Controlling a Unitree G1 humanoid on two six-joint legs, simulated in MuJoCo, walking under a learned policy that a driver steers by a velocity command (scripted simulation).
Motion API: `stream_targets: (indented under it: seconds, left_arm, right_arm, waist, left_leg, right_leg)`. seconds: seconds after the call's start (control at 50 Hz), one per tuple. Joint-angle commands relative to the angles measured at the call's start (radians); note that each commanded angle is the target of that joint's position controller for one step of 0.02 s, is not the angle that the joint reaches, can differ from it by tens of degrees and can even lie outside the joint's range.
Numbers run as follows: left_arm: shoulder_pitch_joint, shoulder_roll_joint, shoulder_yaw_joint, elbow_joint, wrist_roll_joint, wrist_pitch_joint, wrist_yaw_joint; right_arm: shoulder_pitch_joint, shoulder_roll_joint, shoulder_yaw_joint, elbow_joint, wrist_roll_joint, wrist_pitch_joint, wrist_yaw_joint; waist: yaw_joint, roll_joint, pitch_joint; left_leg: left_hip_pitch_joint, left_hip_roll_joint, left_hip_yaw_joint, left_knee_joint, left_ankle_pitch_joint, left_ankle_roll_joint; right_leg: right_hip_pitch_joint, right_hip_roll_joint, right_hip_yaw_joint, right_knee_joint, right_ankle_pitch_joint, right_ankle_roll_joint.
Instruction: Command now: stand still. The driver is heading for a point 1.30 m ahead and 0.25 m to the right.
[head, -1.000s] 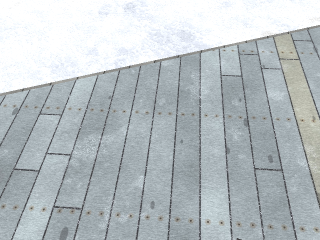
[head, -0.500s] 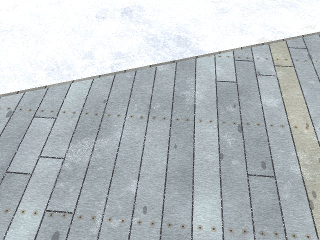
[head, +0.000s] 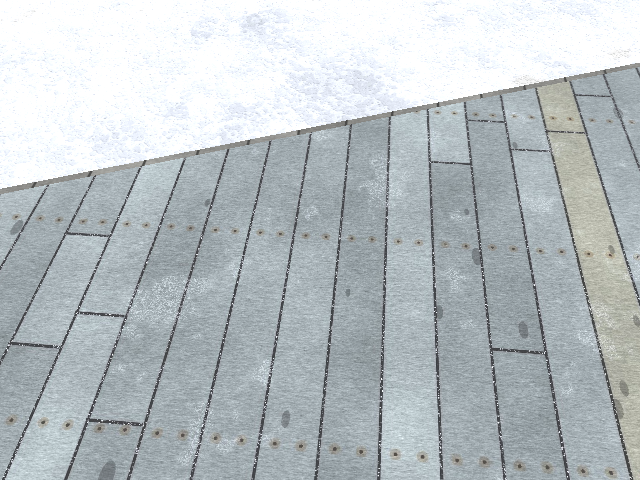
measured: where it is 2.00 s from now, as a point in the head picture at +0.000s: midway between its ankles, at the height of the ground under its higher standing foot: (398, 226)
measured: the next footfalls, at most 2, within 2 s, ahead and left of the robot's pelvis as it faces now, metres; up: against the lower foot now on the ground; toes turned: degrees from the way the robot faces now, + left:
left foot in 0.42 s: +0.13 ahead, +0.19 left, +0.00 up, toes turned +4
right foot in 0.92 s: +0.63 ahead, -0.02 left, +0.00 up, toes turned -4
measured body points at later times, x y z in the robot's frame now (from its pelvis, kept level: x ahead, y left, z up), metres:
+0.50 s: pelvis +0.10 +0.09 -0.01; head +0.11 +0.11 +0.44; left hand +0.17 +0.35 -0.15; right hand +0.16 -0.18 -0.13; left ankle +0.09 +0.19 -0.74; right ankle +0.01 -0.07 -0.67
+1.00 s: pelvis +0.47 +0.06 -0.04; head +0.51 +0.07 +0.41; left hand +0.68 +0.30 -0.14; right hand +0.41 -0.20 -0.17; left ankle +0.19 +0.21 -0.62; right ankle +0.59 -0.02 -0.74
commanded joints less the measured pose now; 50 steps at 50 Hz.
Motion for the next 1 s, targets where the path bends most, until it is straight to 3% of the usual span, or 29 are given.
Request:
stream_targets:
  seconds: [0.02, 0.06, 0.08, 0.1, 0.12, 0.14, 0.16, 0.2, 0.28, 0.34, 0.38, 0.4, 0.42, 0.44, 0.46, 0.48, 0.5, 0.54, 0.58, 0.62, 0.7, 0.82, 0.88, 0.9, 0.92, 0.94, 0.96, 0.98, 1.0]
  left_arm:
    - [0.008, 0.117, 0.020, -0.026, -0.001, -0.008, 0.004]
    - [0.013, 0.116, 0.019, -0.018, -0.001, -0.006, 0.005]
    - [0.047, 0.128, 0.024, -0.002, -0.005, -0.003, 0.009]
    - [0.088, 0.178, 0.041, 0.008, -0.021, 0.001, 0.012]
    - [0.147, 0.224, 0.056, 0.020, -0.030, -0.002, 0.015]
    - [0.156, 0.255, 0.068, 0.015, -0.026, -0.015, 0.020]
    - [0.121, 0.230, 0.062, -0.004, -0.011, -0.037, 0.020]
    - [0.065, 0.167, 0.048, -0.038, -0.016, -0.068, 0.012]
    - [0.072, 0.195, 0.056, -0.064, -0.033, -0.066, 0.009]
    - [0.073, 0.229, 0.066, -0.079, -0.048, -0.061, 0.001]
    - [0.057, 0.205, 0.061, -0.096, -0.053, -0.058, -0.005]
    - [0.041, 0.168, 0.048, -0.109, -0.042, -0.059, -0.010]
    - [-0.003, 0.092, 0.023, -0.137, -0.018, -0.066, -0.019]
    - [-0.027, -0.012, -0.007, -0.196, 0.001, -0.085, -0.023]
    - [-0.012, 0.019, -0.003, -0.233, -0.055, -0.108, -0.024]
    - [-0.050, 0.084, 0.005, -0.252, -0.076, -0.122, -0.029]
    - [-0.055, 0.102, 0.006, -0.256, -0.058, -0.127, -0.032]
    - [-0.028, 0.102, 0.013, -0.253, -0.019, -0.115, -0.036]
    - [-0.033, 0.090, 0.014, -0.250, -0.020, -0.087, -0.042]
    - [-0.071, 0.088, 0.017, -0.269, -0.023, -0.073, -0.033]
    - [-0.230, 0.059, 0.017, -0.321, -0.028, -0.084, -0.044]
    - [-0.384, 0.040, 0.011, -0.391, -0.046, -0.111, -0.104]
    - [-0.338, 0.103, 0.036, -0.410, -0.053, -0.098, -0.105]
    - [-0.199, 0.150, 0.060, -0.379, -0.059, -0.088, -0.100]
    - [0.047, 0.201, 0.087, -0.307, -0.061, -0.075, -0.089]
    - [0.262, 0.261, 0.108, -0.249, -0.052, -0.056, -0.071]
    - [0.290, 0.310, 0.125, -0.235, -0.051, -0.061, -0.073]
    - [0.292, 0.210, 0.106, -0.205, -0.021, -0.062, -0.063]
    - [0.275, 0.175, 0.096, -0.204, 0.000, -0.072, -0.057]
  right_arm:
    - [0.028, -0.103, -0.015, -0.010, 0.000, -0.009, -0.003]
    - [0.030, -0.102, -0.012, 0.001, 0.001, -0.010, -0.003]
    - [0.054, -0.088, -0.010, 0.016, 0.005, -0.008, -0.004]
    - [0.038, -0.091, -0.011, 0.006, 0.016, -0.011, -0.002]
    - [-0.023, -0.100, -0.012, -0.032, 0.022, -0.024, 0.004]
    - [-0.113, -0.109, -0.010, -0.085, 0.032, -0.045, 0.014]
    - [-0.150, -0.113, -0.013, -0.107, 0.036, -0.065, 0.025]
    - [-0.078, -0.090, -0.015, -0.085, 0.028, -0.102, 0.046]
    - [-0.092, -0.057, -0.011, -0.088, 0.026, -0.128, 0.055]
    - [-0.075, -0.058, -0.005, -0.090, 0.035, -0.127, 0.062]
    - [0.013, -0.073, -0.010, -0.065, 0.037, -0.126, 0.062]
    - [0.113, -0.093, -0.021, -0.035, 0.042, -0.127, 0.059]
    - [0.280, -0.158, -0.047, 0.009, 0.043, -0.133, 0.054]
    - [0.374, -0.246, -0.055, 0.008, 0.018, -0.140, 0.058]
    - [0.333, -0.222, -0.042, -0.016, -0.002, -0.161, 0.079]
    - [0.237, -0.179, -0.025, -0.042, 0.005, -0.173, 0.087]
    - [0.193, -0.130, -0.007, -0.056, 0.006, -0.176, 0.093]
    - [0.127, -0.105, 0.011, -0.070, 0.000, -0.161, 0.099]
    - [0.149, -0.080, 0.022, -0.062, -0.003, -0.160, 0.093]
    - [0.177, -0.109, 0.017, -0.050, 0.000, -0.160, 0.076]
    - [0.267, -0.089, 0.032, -0.041, 0.008, -0.155, 0.050]
    - [0.338, -0.132, 0.024, -0.041, 0.014, -0.123, 0.036]
    - [0.342, -0.192, 0.004, -0.048, -0.026, -0.102, 0.032]
    - [0.334, -0.204, -0.002, -0.052, -0.045, -0.088, 0.028]
    - [0.280, -0.219, -0.007, -0.073, -0.050, -0.075, 0.024]
    - [0.261, -0.202, -0.001, -0.121, -0.055, -0.083, 0.018]
    - [0.364, -0.022, 0.044, -0.146, -0.023, -0.130, 0.051]
    - [0.266, -0.123, 0.025, -0.169, 0.021, -0.190, 0.069]
    - [0.119, -0.163, 0.017, -0.239, 0.058, -0.211, 0.068]
  waist:
    - [0.001, -0.008, -0.011]
    - [0.002, -0.008, -0.009]
    - [0.007, -0.031, -0.053]
    - [0.029, -0.093, -0.033]
    - [0.056, -0.173, 0.014]
    - [0.072, -0.216, 0.104]
    - [0.056, -0.164, 0.153]
    - [0.003, -0.083, 0.091]
    - [0.000, -0.117, 0.010]
    - [-0.021, -0.129, 0.034]
    - [-0.069, -0.091, 0.031]
    - [-0.118, -0.063, 0.011]
    - [-0.195, 0.073, -0.033]
    - [-0.192, 0.315, -0.079]
    - [-0.152, 0.286, -0.103]
    - [-0.120, 0.170, -0.014]
    - [-0.099, 0.112, -0.013]
    - [-0.032, 0.070, 0.004]
    - [-0.027, 0.070, 0.035]
    - [-0.028, 0.068, 0.074]
    - [-0.075, 0.048, 0.109]
    - [-0.081, 0.071, 0.158]
    - [-0.014, 0.190, 0.045]
    - [0.064, 0.236, -0.051]
    - [0.184, 0.233, -0.174]
    - [0.238, 0.125, -0.307]
    - [0.108, -0.289, -0.457]
    - [0.144, -0.206, -0.472]
    - [0.139, -0.160, -0.297]
  left_leg:
    - [-0.048, 0.014, 0.005, -0.045, 0.186, 0.019]
    - [-0.050, 0.014, 0.007, -0.046, 0.185, 0.019]
    - [-0.055, -0.025, 0.057, -0.001, 0.010, 0.026]
    - [-0.150, -0.064, 0.111, 0.112, -0.190, 0.035]
    - [-0.286, -0.055, 0.142, 0.254, -0.259, 0.043]
    - [-0.411, 0.019, 0.112, 0.431, -0.247, 0.054]
    - [-0.507, 0.069, 0.069, 0.560, -0.227, 0.062]
    - [-0.568, 0.124, 0.057, 0.599, -0.120, 0.085]
    - [-0.327, 0.086, 0.158, 0.296, -0.008, 0.051]
    - [-0.174, 0.051, 0.219, 0.149, 0.040, 0.039]
    - [-0.030, 0.025, 0.255, 0.112, 0.060, 0.055]
    - [0.082, 0.014, 0.254, 0.093, 0.037, 0.071]
    - [0.260, 0.098, 0.106, 0.024, -0.054, 0.115]
    - [0.355, 0.306, -0.306, -0.101, -0.348, 0.203]
    - [0.355, 0.421, -0.693, -0.252, -0.679, 0.320]
    - [0.334, 0.427, -0.621, -0.245, -0.664, 0.308]
    - [0.299, 0.383, -0.481, -0.214, -0.511, 0.270]
    - [0.147, 0.296, -0.281, -0.241, -0.334, 0.226]
    - [0.061, 0.238, -0.158, -0.292, -0.207, 0.216]
    - [0.025, 0.237, -0.118, -0.352, -0.145, 0.243]
    - [0.049, 0.183, 0.055, -0.419, 0.105, 0.214]
    - [0.269, 0.229, 0.182, -0.403, 0.379, 0.195]
    - [0.416, 0.271, 0.249, -0.174, 1.160, 0.168]
    - [0.436, 0.278, 0.262, 0.017, 1.363, 0.155]
    - [0.330, 0.262, 0.289, 0.298, 1.436, 0.129]
    - [-0.019, 0.226, 0.250, 0.621, 1.100, 0.111]
    - [-0.477, -0.030, 0.144, 1.058, 0.064, 0.037]
    - [-0.602, -0.021, -0.047, 1.130, -0.079, 0.096]
    - [-0.644, 0.024, -0.041, 1.113, -0.078, 0.126]
  right_leg:
    - [0.026, -0.092, 0.099, -0.095, 0.158, -0.014]
    - [0.027, -0.090, 0.098, -0.096, 0.159, -0.014]
    - [0.053, -0.083, 0.105, -0.121, -0.091, -0.030]
    - [0.065, -0.132, 0.197, -0.177, -0.420, -0.076]
    - [0.064, -0.269, 0.395, -0.289, -0.681, -0.147]
    - [0.010, -0.412, 0.588, -0.395, -0.735, -0.220]
    - [0.005, -0.452, 0.637, -0.419, -0.625, -0.239]
    - [0.077, -0.399, 0.508, -0.374, -0.424, -0.181]
    - [-0.016, -0.257, 0.232, -0.362, -0.241, -0.122]
    - [-0.125, -0.263, 0.200, -0.324, -0.270, -0.142]
    - [-0.224, -0.259, 0.179, -0.240, -0.307, -0.130]
    - [-0.283, -0.234, 0.153, -0.139, -0.272, -0.114]
    - [-0.409, -0.153, 0.063, 0.187, -0.138, -0.068]
    - [-0.635, -0.054, 0.005, 0.622, -0.214, -0.024]
    - [-0.821, -0.010, 0.139, 0.836, -0.200, -0.052]
    - [-0.966, -0.081, 0.176, 0.922, -0.111, -0.077]
    - [-0.959, -0.113, 0.169, 0.918, -0.015, -0.085]
    - [-0.839, -0.183, 0.144, 0.803, 0.098, -0.054]
    - [-0.778, -0.190, 0.103, 0.754, 0.179, -0.013]
    - [-0.787, -0.190, 0.092, 0.668, 0.247, 0.026]
    - [-0.711, -0.147, -0.005, 0.412, 0.418, 0.036]
    - [-0.606, -0.087, -0.056, 0.079, 0.408, -0.013]
    - [-0.445, 0.031, -0.145, 0.117, 0.235, -0.077]
    - [-0.299, 0.065, -0.150, 0.147, 0.189, -0.105]
    - [-0.004, 0.074, -0.136, 0.131, 0.219, -0.140]
    - [0.410, -0.057, 0.114, 0.202, 0.038, -0.176]
    - [0.766, -0.318, 0.768, -0.013, -0.437, -0.396]
    - [0.767, -0.311, 0.942, -0.180, -0.531, -0.353]
    - [0.639, -0.280, 0.788, -0.188, -0.357, -0.296]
